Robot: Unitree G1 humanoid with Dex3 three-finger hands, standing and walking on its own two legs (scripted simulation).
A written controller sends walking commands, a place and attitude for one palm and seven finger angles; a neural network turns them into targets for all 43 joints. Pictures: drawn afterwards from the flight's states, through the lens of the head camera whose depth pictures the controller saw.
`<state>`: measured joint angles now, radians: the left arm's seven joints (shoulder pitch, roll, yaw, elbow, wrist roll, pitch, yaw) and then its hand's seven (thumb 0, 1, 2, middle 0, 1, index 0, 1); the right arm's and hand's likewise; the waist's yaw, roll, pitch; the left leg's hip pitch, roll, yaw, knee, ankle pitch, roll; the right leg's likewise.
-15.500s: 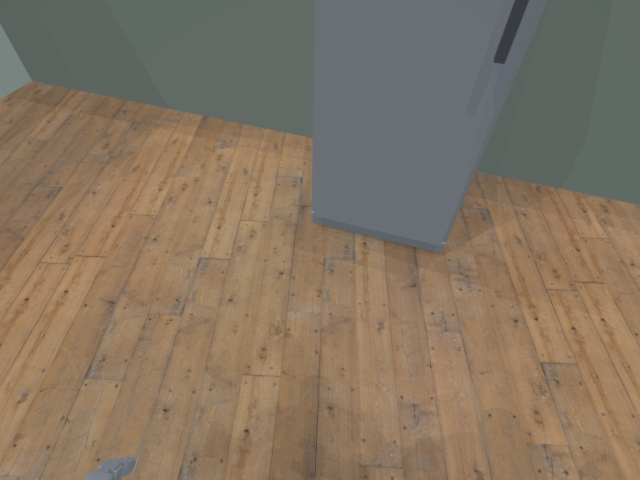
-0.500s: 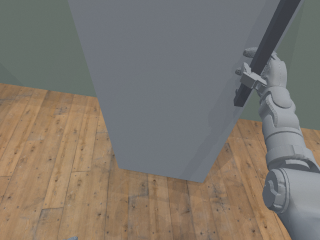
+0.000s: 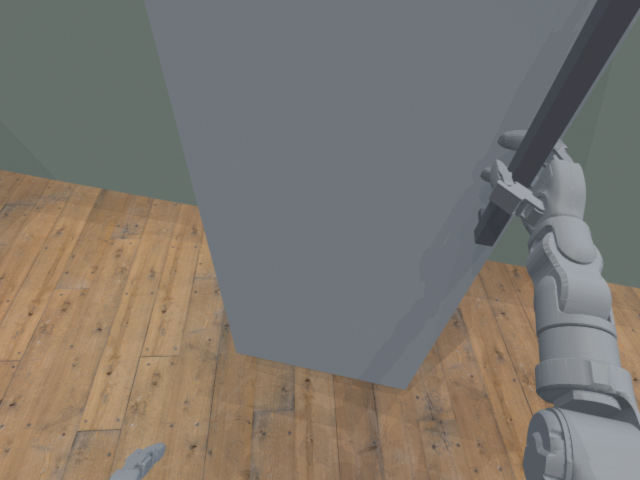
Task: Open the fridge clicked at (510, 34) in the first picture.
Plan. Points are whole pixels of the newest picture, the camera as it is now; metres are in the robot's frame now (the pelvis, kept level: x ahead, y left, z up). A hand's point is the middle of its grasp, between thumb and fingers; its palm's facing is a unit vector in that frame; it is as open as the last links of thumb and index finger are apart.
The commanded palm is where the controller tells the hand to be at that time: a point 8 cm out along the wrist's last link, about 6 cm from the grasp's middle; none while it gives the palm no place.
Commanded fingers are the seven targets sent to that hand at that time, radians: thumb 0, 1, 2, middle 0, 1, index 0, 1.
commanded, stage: pull the door a little, standing still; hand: right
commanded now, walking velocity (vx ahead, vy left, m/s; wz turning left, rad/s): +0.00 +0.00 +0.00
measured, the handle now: (543, 117) +0.48 -0.18 +0.25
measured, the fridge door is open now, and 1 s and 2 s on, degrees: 0 1 3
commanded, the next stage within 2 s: walk backward, drawing the door open in 0.50 s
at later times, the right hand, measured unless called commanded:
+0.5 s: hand (500, 188) +0.44 -0.15 +0.18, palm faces +0.10 +1.00 -0.01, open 5.9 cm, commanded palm +0.36 -0.20 +0.18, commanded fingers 0.00 -0.90 -0.90 0.45 1.40 0.45 1.40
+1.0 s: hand (501, 193) +0.44 -0.16 +0.17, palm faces +0.26 +0.92 -0.28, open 6.6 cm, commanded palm +0.39 -0.20 +0.16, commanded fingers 0.00 -0.90 -0.90 0.45 1.40 0.45 1.40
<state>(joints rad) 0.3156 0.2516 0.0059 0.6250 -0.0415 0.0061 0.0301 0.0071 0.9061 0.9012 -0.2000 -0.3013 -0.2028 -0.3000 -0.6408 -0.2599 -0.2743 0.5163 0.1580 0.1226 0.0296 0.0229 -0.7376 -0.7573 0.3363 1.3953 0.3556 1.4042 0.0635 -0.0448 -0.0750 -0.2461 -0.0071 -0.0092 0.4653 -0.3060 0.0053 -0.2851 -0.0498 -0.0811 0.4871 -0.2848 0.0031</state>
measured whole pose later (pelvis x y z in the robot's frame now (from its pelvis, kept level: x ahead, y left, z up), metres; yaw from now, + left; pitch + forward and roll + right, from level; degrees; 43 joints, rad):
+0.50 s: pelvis +0.05 +0.01 +0.01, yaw +1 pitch +5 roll -1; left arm 0.22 0.22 -0.02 0.58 -0.03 0.02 0.03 0.01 0.91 0.90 -0.20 -0.30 -0.20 -0.30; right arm -0.38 -0.21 -0.24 0.18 0.18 0.24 0.02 0.01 -0.74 -0.78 0.33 1.40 0.31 1.40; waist 0.01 -0.05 -0.09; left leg -0.14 0.01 0.02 0.43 -0.28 0.01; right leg -0.17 -0.04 -0.06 0.43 -0.25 0.00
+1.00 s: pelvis +0.17 +0.03 +0.00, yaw -5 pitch -3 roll -2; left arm 0.19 0.17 -0.01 0.53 0.00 -0.03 0.06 0.01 0.91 0.90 -0.20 -0.30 -0.20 -0.30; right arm 0.16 -0.26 -0.16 -0.42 0.09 -0.01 -0.08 -0.10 -0.57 -0.82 0.46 1.40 0.29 1.40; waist 0.01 -0.06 0.16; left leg -0.51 -0.04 0.07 0.66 -0.10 0.01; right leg 0.03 0.01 0.03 0.50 -0.30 0.00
